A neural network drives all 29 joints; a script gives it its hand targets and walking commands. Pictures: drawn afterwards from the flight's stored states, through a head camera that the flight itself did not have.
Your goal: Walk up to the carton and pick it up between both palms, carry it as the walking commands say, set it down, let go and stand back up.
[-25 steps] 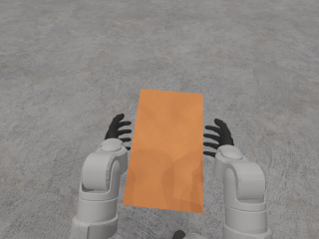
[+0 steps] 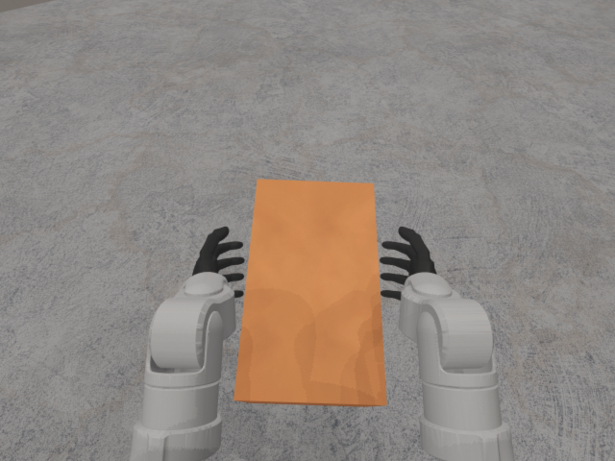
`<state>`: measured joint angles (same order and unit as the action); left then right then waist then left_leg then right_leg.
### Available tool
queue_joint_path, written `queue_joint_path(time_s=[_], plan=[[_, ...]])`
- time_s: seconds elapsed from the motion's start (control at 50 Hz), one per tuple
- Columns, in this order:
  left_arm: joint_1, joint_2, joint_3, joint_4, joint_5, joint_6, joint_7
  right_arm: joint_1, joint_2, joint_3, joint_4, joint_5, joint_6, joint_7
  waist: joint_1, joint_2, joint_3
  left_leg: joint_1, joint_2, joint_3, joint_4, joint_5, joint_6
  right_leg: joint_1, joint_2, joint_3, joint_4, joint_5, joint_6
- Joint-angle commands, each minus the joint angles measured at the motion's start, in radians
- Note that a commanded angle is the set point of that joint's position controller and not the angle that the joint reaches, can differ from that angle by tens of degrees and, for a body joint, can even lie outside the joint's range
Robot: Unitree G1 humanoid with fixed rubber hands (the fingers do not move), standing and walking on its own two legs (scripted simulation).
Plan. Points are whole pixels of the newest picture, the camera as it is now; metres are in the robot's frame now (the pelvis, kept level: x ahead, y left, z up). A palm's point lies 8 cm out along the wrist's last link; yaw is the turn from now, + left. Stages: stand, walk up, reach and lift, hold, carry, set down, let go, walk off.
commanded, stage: carry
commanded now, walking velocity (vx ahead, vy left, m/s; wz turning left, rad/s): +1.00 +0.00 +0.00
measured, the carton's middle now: (311, 293) +0.33 +0.00 +0.01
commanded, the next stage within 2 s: none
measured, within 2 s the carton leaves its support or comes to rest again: neither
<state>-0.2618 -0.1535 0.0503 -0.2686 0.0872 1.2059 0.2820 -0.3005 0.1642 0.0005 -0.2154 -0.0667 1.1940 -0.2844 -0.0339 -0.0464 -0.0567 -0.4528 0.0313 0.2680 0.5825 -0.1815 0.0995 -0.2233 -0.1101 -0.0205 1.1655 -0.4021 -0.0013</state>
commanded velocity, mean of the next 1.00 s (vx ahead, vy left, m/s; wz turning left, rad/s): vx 1.00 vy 0.00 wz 0.00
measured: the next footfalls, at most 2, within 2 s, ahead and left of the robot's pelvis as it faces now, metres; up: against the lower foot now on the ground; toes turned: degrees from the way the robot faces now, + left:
right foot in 0.38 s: +0.59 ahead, -0.07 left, +0.00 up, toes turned -9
left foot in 0.84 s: +1.06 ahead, +0.13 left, +0.00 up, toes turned +12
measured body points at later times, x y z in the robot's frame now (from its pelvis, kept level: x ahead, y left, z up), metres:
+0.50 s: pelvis +0.49 -0.01 +0.00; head +0.51 +0.00 +0.45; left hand +0.77 +0.15 +0.07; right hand +0.80 -0.10 +0.07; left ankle +0.30 +0.09 -0.58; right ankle +0.55 -0.06 -0.72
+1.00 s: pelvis +1.01 +0.06 +0.02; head +1.05 +0.07 +0.47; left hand +1.33 +0.18 +0.08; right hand +1.32 -0.08 +0.09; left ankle +1.02 +0.12 -0.72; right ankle +0.91 -0.05 -0.60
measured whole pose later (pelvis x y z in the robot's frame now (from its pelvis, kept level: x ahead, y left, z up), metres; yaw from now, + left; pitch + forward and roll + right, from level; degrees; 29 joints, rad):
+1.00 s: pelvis +1.01 +0.06 +0.02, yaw -3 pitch +4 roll +0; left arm -0.30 -0.16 0.07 -0.21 0.10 1.19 0.28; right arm -0.33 0.17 -0.03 -0.17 -0.08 1.19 -0.28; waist -0.03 -0.02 -0.01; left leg -0.26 0.01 0.27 0.39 -0.21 0.08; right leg -0.51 -0.08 -0.05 1.26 -0.26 -0.02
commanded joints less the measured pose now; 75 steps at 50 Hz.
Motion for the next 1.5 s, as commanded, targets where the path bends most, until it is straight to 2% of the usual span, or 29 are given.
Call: queue_joint_path(time_s=[0.0,0.08,0.26,0.3,0.34,0.36,0.38,0.4,0.42,0.46,0.56,0.72,0.78,0.8,0.82,0.84,0.86,0.9,0.94,1.12,1.22,1.24,1.26,1.28,1.3,1.34,1.36,1.42,1.48], plan=[[-0.445,-1.087,-0.521,-0.141,-0.338,-0.038,-0.225,-0.325,1.140,0.461,-0.101,0.318,-0.030,0.229,0.015,0.086,-0.380,0.716,0.365,-0.615,-0.319,0.140,0.079,-0.563,-0.027,0.051,0.234,0.081,-0.006],[-0.421,-1.158,-0.507,-0.118,-0.315,-0.078,-0.223,-0.345,1.178,0.462,-0.150,0.338,-0.063,0.248,0.020,0.140,-0.331,0.601,0.291,-0.351,-0.366,0.156,0.023,-0.500,-0.010,-0.022,-0.008,0.210,-0.008],[-0.322,-1.058,-0.524,-0.111,-0.279,-0.049,-0.180,-0.247,0.981,0.421,-0.199,0.302,-0.038,0.222,0.022,0.235,-0.158,0.606,0.175,-0.025,-0.388,0.708,-0.046,-0.323,0.124,-0.275,-0.631,0.436,-0.002],[-0.328,-1.031,-0.535,-0.118,-0.287,-0.040,-0.174,-0.239,0.943,0.416,-0.203,0.300,-0.026,0.213,0.031,0.263,-0.208,0.585,0.193,0.006,-0.259,0.962,-0.053,-0.116,0.180,-0.305,-0.683,0.442,-0.025],[-0.356,-1.018,-0.538,-0.130,-0.313,-0.037,-0.175,-0.252,0.934,0.420,-0.209,0.298,-0.020,0.211,0.050,0.252,-0.361,0.511,0.165,0.017,0.104,0.988,-0.053,0.234,0.223,-0.328,-0.709,0.352,-0.057],[-0.350,-1.022,-0.533,-0.129,-0.320,-0.033,-0.179,-0.284,0.923,0.413,-0.208,0.290,-0.014,0.211,0.089,0.214,-0.426,0.344,0.140,-0.018,0.360,0.796,-0.051,0.425,0.141,-0.205,-0.682,0.216,-0.087],[-0.348,-1.023,-0.529,-0.112,-0.317,-0.025,-0.184,-0.275,0.945,0.421,-0.191,0.282,-0.003,0.214,0.091,-0.014,-0.453,0.043,0.048,-0.081,0.690,0.215,-0.059,0.597,-0.128,0.220,-0.779,-0.047,-0.156],[-0.348,-1.030,-0.534,-0.076,-0.339,-0.019,-0.188,-0.259,0.939,0.422,-0.185,0.265,0.004,0.211,0.068,-0.268,-0.483,-0.322,-0.076,-0.204,0.936,-0.225,-0.067,0.802,-0.322,0.626,-0.865,0.048,-0.274],[-0.335,-1.100,-0.541,-0.073,-0.354,-0.027,-0.201,-0.281,0.990,0.427,-0.195,0.268,-0.006,0.214,0.073,-0.126,-0.482,-0.350,0.010,-0.327,1.008,-0.203,-0.059,0.715,-0.307,0.524,-0.837,0.265,-0.272],[-0.387,-1.193,-0.550,-0.074,-0.346,-0.055,-0.219,-0.394,1.080,0.454,-0.210,0.316,-0.031,0.240,0.067,0.061,-0.434,-0.302,0.094,-0.341,0.862,-0.166,-0.068,0.515,-0.270,0.350,-0.831,0.414,-0.193],[-0.447,-1.155,-0.532,-0.159,-0.356,-0.096,-0.240,-0.343,1.155,0.451,-0.145,0.295,-0.086,0.240,0.049,-0.038,-0.292,-0.265,0.125,-0.236,0.505,-0.043,-0.095,0.317,-0.198,0.089,-0.963,0.335,-0.161],[-0.319,-0.981,-0.473,-0.135,-0.334,-0.062,-0.227,-0.297,1.052,0.472,-0.159,0.285,-0.060,0.197,0.052,-0.128,-0.166,-0.048,-0.037,0.048,-0.004,0.258,-0.066,0.372,-0.070,-0.182,-0.934,1.079,-0.126],[-0.319,-0.939,-0.458,-0.160,-0.317,-0.051,-0.222,-0.333,1.045,0.496,-0.171,0.315,-0.045,0.199,0.030,-0.170,-0.310,0.317,-0.123,0.086,-0.085,0.213,-0.046,0.369,-0.074,-0.202,-0.569,1.349,-0.118],[-0.333,-0.937,-0.462,-0.160,-0.310,-0.046,-0.222,-0.355,1.051,0.508,-0.184,0.329,-0.041,0.202,-0.002,-0.148,-0.396,0.547,-0.111,0.057,-0.154,0.163,-0.031,0.263,-0.044,-0.232,-0.316,1.237,-0.088],[-0.349,-0.947,-0.459,-0.138,-0.297,-0.038,-0.221,-0.396,1.051,0.515,-0.185,0.336,-0.031,0.204,-0.013,-0.043,-0.464,0.803,0.087,-0.237,-0.141,-0.078,0.003,-0.031,-0.001,-0.163,-0.070,0.772,-0.060],[-0.321,-0.979,-0.443,-0.111,-0.293,-0.024,-0.225,-0.360,1.023,0.478,-0.126,0.300,-0.021,0.199,0.017,0.239,-0.473,0.951,0.382,-0.778,-0.274,-0.043,0.143,-0.392,0.152,-0.118,0.210,0.045,-0.011],[-0.358,-0.996,-0.448,-0.100,-0.298,-0.030,-0.222,-0.336,1.068,0.459,-0.096,0.302,-0.018,0.203,0.009,0.264,-0.519,1.009,0.389,-0.823,-0.298,0.194,0.202,-0.527,0.100,0.032,0.395,0.003,-0.016],[-0.430,-1.060,-0.489,-0.117,-0.324,-0.049,-0.229,-0.325,1.145,0.447,-0.073,0.305,-0.039,0.221,0.023,0.100,-0.465,0.828,0.363,-0.621,-0.288,0.368,0.108,-0.527,-0.003,0.083,0.286,0.081,-0.020],[-0.432,-1.120,-0.485,-0.109,-0.320,-0.074,-0.237,-0.372,1.187,0.458,-0.125,0.326,-0.062,0.236,0.026,0.058,-0.431,0.720,0.311,-0.459,-0.316,0.260,0.044,-0.466,-0.034,0.068,0.121,0.150,-0.013],[-0.367,-1.066,-0.523,-0.116,-0.274,-0.082,-0.187,-0.282,1.020,0.401,-0.152,0.302,-0.067,0.236,0.023,0.229,-0.197,0.653,0.147,-0.057,-0.393,0.677,-0.037,-0.407,0.115,-0.252,-0.527,0.393,-0.008],[-0.401,-1.004,-0.543,-0.138,-0.305,-0.053,-0.172,-0.250,0.934,0.383,-0.163,0.287,-0.034,0.215,0.046,0.280,-0.330,0.525,0.160,0.015,0.001,1.029,-0.050,0.184,0.227,-0.336,-0.713,0.441,-0.052],[-0.406,-1.004,-0.539,-0.134,-0.318,-0.048,-0.176,-0.274,0.922,0.382,-0.162,0.282,-0.030,0.215,0.073,0.261,-0.398,0.430,0.124,0.018,0.227,0.919,-0.051,0.362,0.206,-0.304,-0.719,0.326,-0.074],[-0.403,-1.015,-0.531,-0.128,-0.315,-0.039,-0.183,-0.303,0.933,0.389,-0.159,0.272,-0.021,0.216,0.102,0.160,-0.441,0.224,0.093,-0.044,0.534,0.508,-0.047,0.507,0.019,-0.033,-0.734,0.132,-0.126],[-0.387,-1.009,-0.531,-0.081,-0.321,-0.026,-0.186,-0.254,0.946,0.393,-0.130,0.252,-0.005,0.214,0.075,-0.198,-0.485,-0.192,-0.073,-0.114,0.852,-0.192,-0.068,0.774,-0.297,0.522,-0.813,0.120,-0.272],[-0.371,-1.068,-0.543,-0.061,-0.347,-0.025,-0.195,-0.260,0.966,0.387,-0.133,0.249,-0.009,0.215,0.092,-0.161,-0.519,-0.326,-0.040,-0.290,1.037,-0.241,-0.064,0.785,-0.329,0.557,-0.814,0.291,-0.323],[-0.377,-1.175,-0.534,-0.019,-0.335,-0.052,-0.212,-0.376,1.066,0.425,-0.148,0.297,-0.027,0.237,0.077,0.014,-0.469,-0.325,0.059,-0.346,0.962,-0.218,-0.066,0.594,-0.300,0.403,-0.785,0.537,-0.242],[-0.407,-1.200,-0.528,-0.037,-0.338,-0.067,-0.221,-0.407,1.102,0.436,-0.153,0.313,-0.040,0.246,0.070,0.041,-0.432,-0.309,0.104,-0.344,0.861,-0.186,-0.077,0.505,-0.269,0.314,-0.812,0.478,-0.199],[-0.453,-1.183,-0.517,-0.114,-0.339,-0.097,-0.235,-0.360,1.157,0.433,-0.111,0.303,-0.076,0.250,0.052,0.004,-0.329,-0.241,0.140,-0.287,0.632,-0.104,-0.093,0.325,-0.231,0.156,-0.916,0.311,-0.163],[-0.428,-1.139,-0.510,-0.142,-0.352,-0.106,-0.244,-0.345,1.144,0.441,-0.140,0.286,-0.106,0.230,0.053,-0.049,-0.268,-0.316,0.111,-0.201,0.431,0.008,-0.105,0.384,-0.180,0.033,-0.951,0.482,-0.173]])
